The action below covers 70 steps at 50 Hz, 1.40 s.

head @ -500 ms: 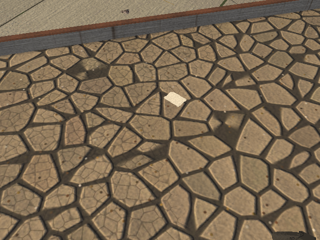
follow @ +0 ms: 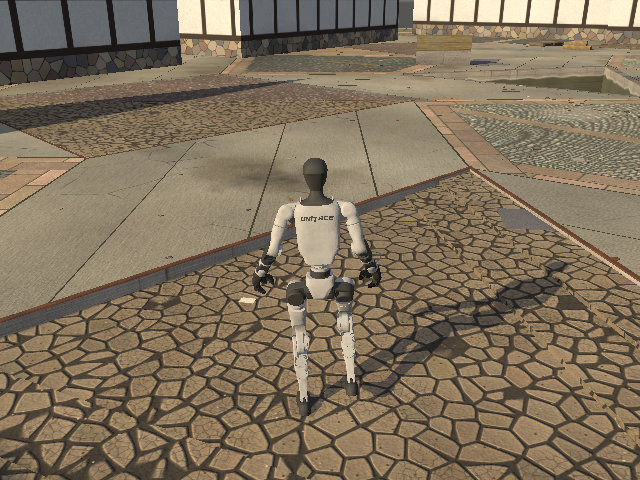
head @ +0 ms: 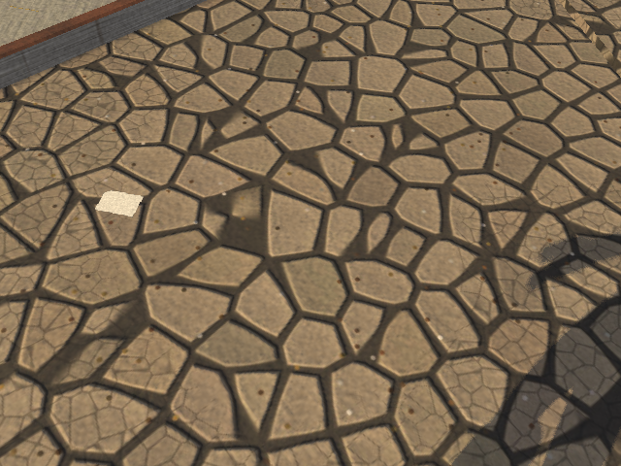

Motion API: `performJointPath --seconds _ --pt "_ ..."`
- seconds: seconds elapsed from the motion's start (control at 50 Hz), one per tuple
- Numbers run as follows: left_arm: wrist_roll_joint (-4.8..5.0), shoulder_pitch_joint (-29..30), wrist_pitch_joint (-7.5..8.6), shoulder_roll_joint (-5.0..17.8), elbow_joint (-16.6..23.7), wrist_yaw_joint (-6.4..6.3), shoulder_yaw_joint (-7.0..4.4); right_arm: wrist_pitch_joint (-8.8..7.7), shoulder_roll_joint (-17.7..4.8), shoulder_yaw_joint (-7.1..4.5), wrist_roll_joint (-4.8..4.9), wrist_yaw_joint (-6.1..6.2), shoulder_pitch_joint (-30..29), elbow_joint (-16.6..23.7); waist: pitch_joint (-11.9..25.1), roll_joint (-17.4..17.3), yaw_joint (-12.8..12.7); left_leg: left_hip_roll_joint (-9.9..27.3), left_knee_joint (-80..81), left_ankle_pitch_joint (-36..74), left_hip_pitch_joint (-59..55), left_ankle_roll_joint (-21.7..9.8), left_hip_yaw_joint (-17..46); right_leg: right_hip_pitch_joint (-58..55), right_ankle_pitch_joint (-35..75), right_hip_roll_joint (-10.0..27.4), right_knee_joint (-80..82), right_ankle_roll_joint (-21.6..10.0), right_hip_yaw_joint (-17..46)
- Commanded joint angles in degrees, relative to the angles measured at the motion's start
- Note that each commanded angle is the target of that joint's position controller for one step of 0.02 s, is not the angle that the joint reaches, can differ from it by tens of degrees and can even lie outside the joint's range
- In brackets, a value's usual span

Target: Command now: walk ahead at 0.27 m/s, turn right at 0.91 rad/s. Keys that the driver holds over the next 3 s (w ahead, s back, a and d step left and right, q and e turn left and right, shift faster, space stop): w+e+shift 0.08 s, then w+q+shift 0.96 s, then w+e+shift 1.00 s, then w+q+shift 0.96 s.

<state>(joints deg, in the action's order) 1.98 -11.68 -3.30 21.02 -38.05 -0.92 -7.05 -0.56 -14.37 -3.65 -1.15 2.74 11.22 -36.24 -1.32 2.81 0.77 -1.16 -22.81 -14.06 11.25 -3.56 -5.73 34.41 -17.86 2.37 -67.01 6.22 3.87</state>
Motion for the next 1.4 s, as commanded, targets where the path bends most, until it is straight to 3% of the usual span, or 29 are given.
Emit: performJointPath --seconds 0.02,0.16,0.18,0.24,0.3,0.34,0.36,0.38,0.4,0.44,0.5,0.68,0.76,0.82,0.84,0.86,0.88,0.9,0.92,0.98,1.06,1.16,1.2,1.24,1.28,1.3,1.32,1.36,1.4 --pt "0.33 6.18 1.4 4.03 7.3 1.08 -0.18 -1.4 -10.67 -2.93 0.74 0.42 4.6 2.58 2.54 -9.7 4.16 18.77 14.08 -14.73 -15.87 -7.28 17.98 15.8 1.79 3.68 -0.18 0.39 -0.48" --pt "0.16 7.22 4.7 -1.24 7.34 1.72 1.81 -4.45 -9.62 -2.72 0.99 -1.85 10.56 -1.92 -3.43 -6.23 3.67 19.74 18.75 -13.7 -16.26 -8.09 13.55 16.5 6.62 2.46 10.43 -3.65 2.88" --pt "-7.11 9.02 2.46 -0.37 6.1 4.02 1.75 -4.39 -8.36 -1.96 -1.48 -2.93 13.66 -4.25 -3.85 -3.72 4.64 18.12 18.38 -13.62 -14.09 -6.01 9.53 13.88 6.05 -1.27 12.73 -4.75 0.49" --pt "-5.11 12.92 2.8 -1.5 7.35 6.48 2.69 -4.46 -8.54 -1.61 -0.57 -3.76 13.21 -6.47 -5.32 -11.05 3.75 15.7 19.33 -10.06 -7.42 -5.58 8.41 4.81 7.87 1.57 23.58 -6.48 -6.45" --pt "-4.38 14.27 4.12 -0.73 7.52 5.99 3.01 -3.91 -11.76 -2.21 -0.48 -3.94 13.88 -8.55 -5.32 -11.42 2.99 16.7 17.3 -1.13 -4.59 -7.04 9.41 -6.69 1.22 -0.65 32.19 -7.62 -8.03" --pt "-4.48 2.69 5.09 0.5 4.13 4.42 2.34 -3.48 -13.31 -2.46 0.45 -4.0 11.14 -9.46 -1.82 -9.33 -4.49 16.15 6.22 16.44 0.27 -7.11 7.61 -23.65 3.15 -3.3 38.58 -9.16 -8.6" --pt "-5.42 -9.71 5.89 3.11 -0.33 3.09 1.08 -3.83 -11.47 -1.8 0.68 -4.27 10.07 -9.31 6.42 -3.83 -10.18 11.31 -10.1 20.56 8.32 -5.89 3.53 -42.35 3.03 -2.33 38.49 -9.73 -6.33" --pt "-6.62 -21.43 6.42 8.95 -1.73 1.65 0.04 -4.08 -4.83 0.09 -0.06 -4.61 7.65 -6.49 15.55 9.29 -14.6 5.26 -33.18 -8.8 21.66 -4.73 2.01 -56.17 -20.51 15.43 44.31 -9.76 13.2" --pt "-6.33 -19.2 6.64 13.32 -0.42 0.64 -0.4 -4.16 -3.59 -0.06 1.87 -4.27 5.8 -3.22 15.24 14.76 -13.23 -2.23 -46.44 -15.45 35.44 -4.54 9.32 -54.03 -35.34 22.65 55.75 -10.25 35.09" --pt "-5.34 -8.1 6.53 4.01 -0.03 0.49 2.18 -3.16 -6.05 -0.86 1.45 -4.56 6.66 -5.2 3.54 3.84 -5.79 4.4 -50.88 -4.1 36.72 -3.95 11.73 -40.74 -22.69 19.55 54.23 -9.93 21.25" --pt "-4.0 -4.91 7.7 -1.65 -1.57 0.59 3.74 -0.81 -4.23 -0.65 -0.08 -6.02 9.37 -8.16 -0.56 5.51 -1.16 8.38 -49.98 1.71 32.43 -0.89 8.69 -32.33 -5.86 13.41 57.4 -8.21 4.18" --pt "-4.04 -12.23 10.09 -2.0 -9.44 0.15 3.89 0.52 -3.18 1.34 -0.05 -8.61 -10.34 -0.95 -9.96 -0.05 -0.42 6.68 -34.71 14.23 36.98 -3.29 -0.26 -33.68 29.48 9.9 62.58 -6.76 -18.71" --pt "-4.05 -12.94 8.76 4.51 -10.18 -1.47 2.99 0.73 -4.65 1.77 0.65 -8.05 -9.03 -0.56 -3.86 2.67 3.28 -1.2 -23.37 10.38 20.1 -7.82 -8.19 -40.86 78.84 11.33 51.01 -5.59 -22.6" --pt "-4.86 -6.38 6.14 8.52 -7.33 -1.35 1.6 0.49 -12.72 -2.06 0.63 -5.73 19.36 -8.78 10.03 3.37 16.38 -5.18 -18.27 -1.25 -11.47 -12.13 -1.7 -32.76 78.06 13.42 12.68 -8.76 -18.58" --pt "-4.76 -6.02 6.27 5.04 -7.59 0.01 2.14 0.5 -14.69 -3.57 0.74 -4.19 19.34 -10.35 7.27 -5.25 13.94 -2.57 -13.81 -4.31 -20.57 -13.68 5.13 -17.95 28.85 5.0 -8.33 -8.11 -17.82" --pt "-4.7 -7.81 7.53 -3.2 -2.15 0.85 4.34 1.05 -19.74 -4.14 -0.22 -3.88 11.76 -8.46 5.29 -18.04 3.79 8.82 -9.63 0.08 -28.45 -19.9 32.42 6.95 -10.3 -4.29 -27.66 -5.14 -12.83" --pt "-4.26 -3.3 9.34 -0.03 2.36 0.67 4.43 1.12 -21.13 -4.91 -0.01 -4.13 13.34 -6.96 12.84 -11.31 6.54 14.04 2.62 -8.79 -32.58 -25.39 49.39 14.61 -7.11 -4.06 -29.49 -5.45 -0.39" --pt "-4.27 -0.87 10.58 1.53 2.69 0.66 4.58 0.74 -18.48 -4.58 0.05 -3.64 13.38 -7.64 6.46 -4.18 5.22 15.19 8.84 -12.58 -26.56 -22.79 50.38 16.58 -4.02 -0.91 -24.55 -5.87 1.42" --pt "-4.26 -0.93 10.85 2.06 1.94 0.65 4.68 0.15 -15.33 -3.83 0.08 -3.35 11.72 -8.26 0.15 1.27 1.94 13.56 10.44 -9.39 -17.22 -20.2 45.84 13.83 -1.39 1.48 -18.32 -5.76 1.02" --pt "-6.7 -2.4 7.53 0.54 0.93 1.03 5.45 -2.47 -11.38 -1.94 0.81 -2.46 6.85 -7.45 -3.58 2.95 -3.9 5.66 11.01 0.1 0.72 -17.26 32.68 4.08 -2.26 5.41 -7.79 -2.72 0.65" --pt "-5.67 9.8 6.43 -2.09 6.12 2.27 7.03 -4.41 -11.69 -1.91 1.02 -2.95 9.45 -8.12 -6.98 -0.1 -0.92 -0.24 13.91 12.87 9.49 -14.59 24.29 -0.21 11.38 4.95 14.42 -1.61 -4.8" --pt "-3.42 16.22 7.56 -2.67 6.44 2.6 7.57 -6.35 -10.63 -1.09 1.64 -3.47 17.31 -12.31 -4.25 -4.72 5.91 3.37 15.96 41.92 -7.05 -7.23 17.63 -6.39 31.51 0.68 35.33 -9.1 -9.96" --pt "-3.75 13.59 7.81 0.7 5.26 2.37 6.23 -6.32 -13.64 -1.59 0.51 -2.6 17.03 -12.91 -0.02 -7.02 3.65 5.5 10.54 59.18 -17.29 -5.11 15.13 -8.95 24.81 -3.41 37.59 -11.31 -11.24" --pt "-2.73 -2.81 7.64 5.18 0.12 1.8 4.11 -5.22 -16.25 -2.27 -1.98 -1.54 13.61 -12.84 8.17 -10.4 -5.7 7.99 -5.92 75.75 -21.91 -3.77 12.58 -20.5 15.42 -7.29 35.27 -13.19 -10.58" --pt "-2.37 -27.46 6.41 9.35 -7.02 0.28 1.79 -4.25 -13.03 -1.57 -2.97 -1.01 5.03 -10.72 15.45 -4.19 -18.49 2.79 -48.29 52.13 -4.15 -2.71 6.61 -44.46 2.37 -0.36 32.47 -17.35 -1.88" --pt "-3.48 -22.92 6.15 12.93 -7.98 0.9 0.74 -5.55 -4.29 0.53 0.56 -2.81 13.81 -8.02 18.95 21.45 -6.22 -9.37 -70.1 -9.21 24.26 2.78 8.33 -60.13 -6.18 13.92 42.69 -28.58 37.78" --pt "-3.48 -14.49 5.86 8.11 -5.62 2.01 0.92 -6.47 -7.36 1.67 -0.63 -2.58 11.58 -7.56 15.87 7.47 -6.2 -5.05 -69.62 -6.54 32.94 0.6 12.88 -56.95 -13.58 14.49 51.49 -30.18 47.65" --pt "-3.11 -11.52 6.19 1.73 -6.9 2.29 2.19 -7.25 -9.13 2.1 -1.61 -3.14 1.91 -5.16 4.36 -7.42 -4.03 1.2 -59.16 -0.4 30.45 0.01 13.36 -39.19 -9.75 11.16 53.88 -26.35 34.83" --pt "-3.02 -12.52 6.99 0.71 -9.57 1.49 2.97 -5.8 -7.0 3.11 -3.54 -3.74 -1.17 -2.33 -1.32 -6.83 -0.42 3.44 -51.8 -1.97 26.81 1.72 12.51 -26.71 -3.65 5.47 55.33 -23.99 26.74"
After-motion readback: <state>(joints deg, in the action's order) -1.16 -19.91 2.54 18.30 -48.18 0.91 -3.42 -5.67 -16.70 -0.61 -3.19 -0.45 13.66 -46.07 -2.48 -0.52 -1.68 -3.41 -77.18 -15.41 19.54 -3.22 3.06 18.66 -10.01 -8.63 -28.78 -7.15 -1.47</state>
